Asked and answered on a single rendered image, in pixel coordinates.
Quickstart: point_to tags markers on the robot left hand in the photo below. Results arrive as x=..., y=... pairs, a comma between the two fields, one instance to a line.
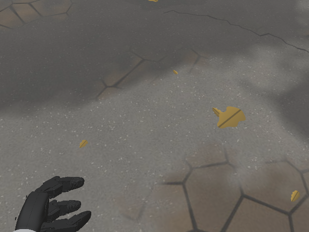
x=38, y=214

